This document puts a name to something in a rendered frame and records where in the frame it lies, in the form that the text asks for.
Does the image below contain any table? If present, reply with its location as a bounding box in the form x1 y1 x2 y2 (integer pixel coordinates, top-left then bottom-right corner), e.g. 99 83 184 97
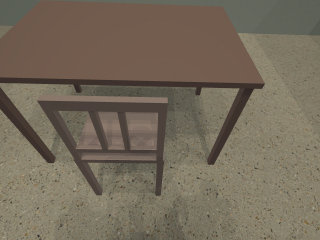
0 0 265 165

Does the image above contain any chair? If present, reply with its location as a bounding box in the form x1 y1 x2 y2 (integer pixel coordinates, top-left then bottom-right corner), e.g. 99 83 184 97
37 95 168 196

